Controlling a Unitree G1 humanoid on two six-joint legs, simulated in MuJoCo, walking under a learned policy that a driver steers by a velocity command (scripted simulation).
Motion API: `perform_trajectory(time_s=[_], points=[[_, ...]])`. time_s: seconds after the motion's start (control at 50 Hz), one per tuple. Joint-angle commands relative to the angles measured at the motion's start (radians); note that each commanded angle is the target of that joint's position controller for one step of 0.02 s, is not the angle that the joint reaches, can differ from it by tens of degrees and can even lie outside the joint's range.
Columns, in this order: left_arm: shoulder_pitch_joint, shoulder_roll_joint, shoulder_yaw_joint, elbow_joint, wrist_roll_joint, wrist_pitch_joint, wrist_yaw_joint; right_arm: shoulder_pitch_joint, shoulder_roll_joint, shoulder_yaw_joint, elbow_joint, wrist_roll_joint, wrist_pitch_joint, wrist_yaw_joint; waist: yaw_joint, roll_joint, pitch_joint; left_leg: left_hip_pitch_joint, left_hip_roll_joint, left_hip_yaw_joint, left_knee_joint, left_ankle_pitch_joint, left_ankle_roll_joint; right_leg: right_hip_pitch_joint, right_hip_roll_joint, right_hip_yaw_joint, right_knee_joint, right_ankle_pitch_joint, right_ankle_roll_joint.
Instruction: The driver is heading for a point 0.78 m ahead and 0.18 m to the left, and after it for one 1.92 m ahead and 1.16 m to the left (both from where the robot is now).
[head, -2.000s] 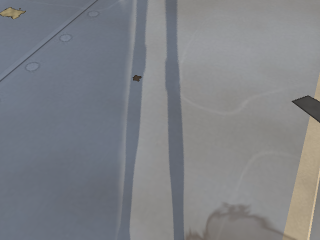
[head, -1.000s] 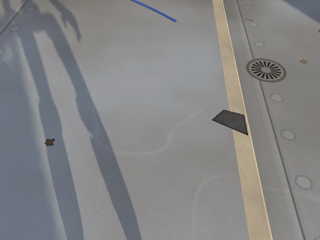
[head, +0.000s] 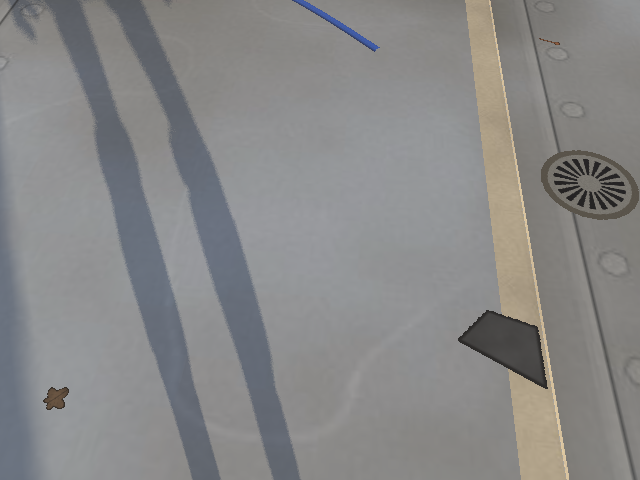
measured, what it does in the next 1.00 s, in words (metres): walks ahead, turning left: right foot, then left foot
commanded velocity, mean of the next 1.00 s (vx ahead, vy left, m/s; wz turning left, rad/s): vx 0.50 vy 0.00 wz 0.25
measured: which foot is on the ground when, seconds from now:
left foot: down 0.00-0.42, up 0.44-0.94, down 0.96-1.00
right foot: up 0.00-0.40, down 0.42-0.98, up 1.00-1.00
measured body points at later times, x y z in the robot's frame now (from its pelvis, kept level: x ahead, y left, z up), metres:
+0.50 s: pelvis +0.28 -0.06 +0.00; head +0.32 -0.07 +0.44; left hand +0.46 +0.20 -0.09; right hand +0.31 -0.33 -0.15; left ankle +0.12 +0.08 -0.65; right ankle +0.37 -0.15 -0.73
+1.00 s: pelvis +0.55 +0.01 -0.02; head +0.58 +0.03 +0.43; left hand +0.49 +0.30 -0.15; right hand +0.81 -0.17 -0.11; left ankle +0.62 +0.11 -0.73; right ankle +0.39 -0.16 -0.68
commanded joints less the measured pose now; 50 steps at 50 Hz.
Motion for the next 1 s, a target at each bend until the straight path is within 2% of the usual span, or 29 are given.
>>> perform_trajectory(time_s=[0.02, 0.04, 0.08, 0.14, 0.2, 0.26, 0.3, 0.36, 0.38, 0.4, 0.42, 0.44, 0.46, 0.48, 0.5, 0.52, 0.56, 0.62, 0.68, 0.74, 0.8, 0.84, 0.86, 0.9, 0.92, 0.94, 0.96, 0.98, 1.0], points=[[-0.009, 0.093, 0.03, -0.083, 0.008, -0.01, 0.006, 0.043, -0.09, -0.021, -0.029, -0.014, -0.014, -0.003, -0.008, 0.108, -0.083, 0.233, 0.253, -0.327, -0.309, 0.026, 0.171, -0.236, -0.11, 0.038, -0.003, 0.115, 0.001], [0.01, 0.072, 0.026, -0.076, 0.01, 0.001, 0.008, 0.045, -0.096, -0.024, -0.022, -0.011, -0.021, -0.002, 0.004, 0.107, -0.079, 0.199, 0.246, -0.296, -0.331, 0.064, 0.182, -0.216, -0.113, 0.029, -0.024, 0.128, 0.01], [-0.021, 0.063, 0.025, -0.089, 0.017, 0.013, 0.012, 0.06, -0.12, -0.029, -0.004, -0.007, -0.03, -0.006, 0.012, 0.096, -0.046, 0.163, 0.243, -0.239, -0.364, 0.136, 0.195, -0.246, -0.123, 0.021, -0.093, 0.179, 0.03], [-0.133, 0.053, 0.02, -0.121, 0.022, 0.008, 0.009, 0.102, -0.142, -0.033, 0.019, -0.003, -0.023, -0.022, -0.016, 0.076, -0.017, 0.194, 0.221, -0.173, -0.377, 0.191, 0.178, -0.304, -0.125, 0.011, -0.283, 0.345, 0.046], [-0.244, 0.031, 0.009, -0.144, 0.018, -0.003, -0.004, 0.15, -0.162, -0.035, 0.038, 0.006, -0.014, -0.031, -0.059, 0.071, 0.001, 0.216, 0.2, -0.122, -0.381, 0.177, 0.148, -0.266, -0.092, -0.021, -0.483, 0.484, 0.042], [-0.336, 0.034, 0.006, -0.174, 0.009, -0.01, -0.019, 0.213, -0.178, -0.038, 0.068, 0.015, -0.003, -0.033, -0.095, 0.069, 0.023, 0.3, 0.233, -0.13, -0.358, 0.145, 0.145, -0.276, -0.071, -0.028, -0.583, 0.498, 0.034], [-0.377, 0.043, 0.007, -0.196, 0.006, -0.014, -0.031, 0.237, -0.181, -0.041, 0.085, 0.018, 0.01, -0.036, -0.099, 0.073, 0.033, 0.376, 0.266, -0.142, -0.321, 0.162, 0.137, -0.3, -0.062, -0.021, -0.626, 0.45, 0.016], [-0.352, 0.07, 0.015, -0.202, 0.008, -0.022, -0.044, 0.227, -0.198, -0.049, 0.094, 0.021, 0.028, -0.044, -0.062, 0.093, 0.009, 0.448, 0.297, -0.153, -0.237, 0.303, 0.113, -0.233, -0.035, -0.036, -0.667, 0.334, -0.025], [-0.287, 0.09, 0.027, -0.187, 0.012, -0.025, -0.042, 0.211, -0.203, -0.049, 0.092, 0.023, 0.033, -0.045, -0.019, 0.099, -0.03, 0.435, 0.278, -0.146, -0.154, 0.449, 0.099, -0.113, -0.006, -0.059, -0.692, 0.314, -0.042], [-0.138, 0.132, 0.051, -0.143, 0.015, -0.027, -0.034, 0.2, -0.185, -0.041, 0.089, 0.021, 0.037, -0.045, 0.056, 0.08, -0.122, 0.383, 0.224, -0.115, 0.015, 0.544, 0.074, 0.107, 0.015, -0.077, -0.713, 0.331, -0.071], [0.053, 0.205, 0.074, -0.108, 0.028, -0.026, -0.023, 0.199, -0.134, -0.019, 0.063, 0.001, 0.035, -0.045, 0.127, -0.006, -0.281, 0.18, 0.161, -0.076, 0.31, 0.336, 0.037, 0.436, -0.141, 0.082, -0.665, 0.371, -0.131], [0.109, 0.281, 0.09, -0.087, 0.029, -0.018, -0.021, 0.329, -0.01, 0.018, 0.051, 0.002, 0.015, -0.036, 0.068, -0.268, -0.412, -0.232, -0.022, -0.049, 0.668, -0.316, -0.032, 0.786, -0.382, 0.532, -0.752, 0.192, -0.28], [0.123, 0.176, 0.065, -0.093, 0.023, -0.016, -0.019, 0.278, -0.113, -0.007, 0.071, 0.026, -0.002, -0.032, 0.116, -0.183, -0.417, -0.336, 0.005, -0.194, 0.798, -0.433, -0.027, 0.762, -0.382, 0.635, -0.837, 0.06, -0.266], [0.05, 0.139, 0.05, -0.098, 0.025, -0.017, -0.015, 0.186, -0.168, -0.025, 0.039, 0.051, -0.01, -0.029, 0.108, -0.131, -0.259, -0.398, 0.051, -0.19, 0.824, -0.353, -0.018, 0.634, -0.355, 0.48, -0.861, 0.075, -0.216], [-0.023, 0.115, 0.042, -0.105, 0.028, -0.018, -0.013, 0.134, -0.159, -0.025, 0.027, 0.047, -0.01, -0.034, 0.076, -0.071, -0.179, -0.372, 0.103, -0.162, 0.789, -0.262, -0.02, 0.494, -0.317, 0.36, -0.888, 0.141, -0.19], [-0.078, 0.083, 0.033, -0.104, 0.03, -0.022, -0.015, 0.112, -0.148, -0.03, 0.025, 0.033, -0.003, -0.037, 0.047, -0.057, -0.111, -0.34, 0.131, -0.16, 0.735, -0.201, -0.025, 0.378, -0.28, 0.271, -0.93, 0.196, -0.175], [-0.127, 0.054, 0.029, -0.096, 0.039, -0.037, -0.018, 0.161, -0.112, -0.034, 0.04, 0.033, 0.026, -0.037, -0.005, -0.087, -0.079, -0.236, 0.163, -0.167, 0.69, -0.13, -0.033, 0.254, -0.24, 0.153, -1.0, 0.252, -0.158], [-0.134, 0.076, 0.038, -0.069, 0.04, -0.052, -0.015, 0.145, -0.074, -0.033, 0.026, 0.029, 0.055, -0.04, -0.026, -0.048, -0.032, -0.267, 0.168, -0.176, 0.637, -0.059, -0.049, 0.205, -0.237, 0.028, -1.048, 0.373, -0.164], [-0.117, 0.095, 0.045, -0.045, 0.044, -0.048, -0.002, 0.083, -0.068, -0.033, -0.001, 0.022, 0.055, -0.033, -0.015, -0.035, -0.007, -0.32, 0.161, -0.176, 0.488, 0.085, -0.059, 0.238, -0.221, -0.078, -1.062, 0.429, -0.153], [-0.101, 0.117, 0.05, -0.031, 0.037, -0.04, 0.01, -0.012, -0.048, -0.024, -0.032, 0.017, 0.047, -0.014, 0.019, -0.023, 0.019, -0.289, 0.152, -0.108, 0.31, 0.202, -0.054, 0.257, -0.206, -0.166, -1.074, 0.441, -0.133], [-0.045, 0.139, 0.058, -0.004, 0.027, -0.023, 0.015, -0.112, -0.035, -0.015, -0.08, 0.016, 0.046, 0.003, 0.058, -0.006, 0.053, -0.319, 0.143, -0.064, 0.205, 0.198, -0.036, 0.353, -0.238, -0.205, -1.055, 0.474, -0.13], [-0.022, 0.15, 0.064, 0.01, 0.017, -0.006, 0.015, -0.152, -0.039, -0.015, -0.111, 0.018, 0.047, 0.014, 0.065, -0.009, 0.065, -0.34, 0.132, -0.038, 0.163, 0.141, -0.017, 0.433, -0.26, -0.223, -1.016, 0.533, -0.122], [-0.022, 0.158, 0.067, 0.013, 0.012, 0.002, 0.015, -0.158, -0.044, -0.017, -0.124, 0.019, 0.048, 0.02, 0.057, -0.016, 0.062, -0.33, 0.12, -0.021, 0.149, 0.099, -0.004, 0.462, -0.269, -0.235, -0.985, 0.606, -0.114], [-0.046, 0.186, 0.075, 0.007, 0.004, 0.016, 0.021, -0.119, -0.074, -0.033, -0.135, 0.019, 0.051, 0.025, 0.015, -0.051, 0.01, -0.224, 0.06, 0.038, 0.142, -0.001, 0.032, 0.496, -0.27, -0.262, -0.864, 0.928, -0.092], [-0.06, 0.2, 0.079, 0.003, 0.001, 0.024, 0.025, -0.051, -0.099, -0.048, -0.127, 0.021, 0.054, 0.025, -0.029, -0.07, -0.036, -0.128, 0.02, 0.065, 0.146, -0.05, 0.055, 0.494, -0.265, -0.273, -0.754, 1.079, -0.08], [-0.081, 0.206, 0.079, -0.002, -0.003, 0.032, 0.027, 0.079, -0.14, -0.074, -0.098, 0.025, 0.055, 0.02, -0.106, -0.063, -0.104, 0.049, -0.023, 0.079, 0.095, -0.029, 0.087, 0.448, -0.238, -0.293, -0.575, 1.125, -0.057], [-0.084, 0.193, 0.071, -0.012, 0.003, 0.03, 0.031, 0.25, -0.211, -0.111, -0.054, 0.024, 0.061, 0.003, -0.187, -0.015, -0.191, 0.342, -0.018, 0.001, 0.041, 0.012, 0.129, 0.267, -0.198, -0.299, -0.316, 0.949, -0.014], [-0.009, 0.046, 0.028, -0.057, 0.051, 0.01, 0.019, 0.283, -0.325, -0.133, -0.043, 0.029, 0.064, -0.017, -0.1, 0.252, -0.254, 0.683, 0.242, -0.466, 0.023, -0.003, 0.272, -0.171, -0.044, -0.269, 0.048, 0.057, 0.05], [-0.044, 0.053, 0.014, -0.09, 0.022, -0.036, 0.006, 0.289, -0.306, -0.117, -0.083, 0.019, 0.046, -0.009, -0.108, 0.219, -0.419, 0.822, 0.378, -0.917, -0.17, -0.193, 0.409, -0.376, 0.083, -0.016, 0.244, -0.234, 0.061]])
